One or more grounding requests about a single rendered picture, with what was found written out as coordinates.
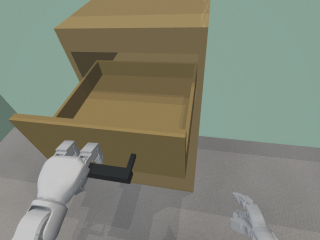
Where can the robot left hand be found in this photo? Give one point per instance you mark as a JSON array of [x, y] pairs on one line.
[[64, 175]]

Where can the robot left forearm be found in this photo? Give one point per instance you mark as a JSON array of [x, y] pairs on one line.
[[42, 221]]

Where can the cabinet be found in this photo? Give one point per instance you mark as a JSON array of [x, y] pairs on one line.
[[144, 31]]

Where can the robot right forearm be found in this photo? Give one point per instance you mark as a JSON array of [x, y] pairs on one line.
[[262, 233]]

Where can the drawer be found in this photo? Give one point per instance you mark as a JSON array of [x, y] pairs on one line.
[[128, 107]]

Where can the robot right hand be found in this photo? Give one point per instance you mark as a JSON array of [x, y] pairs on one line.
[[243, 222]]

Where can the handle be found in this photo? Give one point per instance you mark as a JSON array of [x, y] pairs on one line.
[[113, 173]]

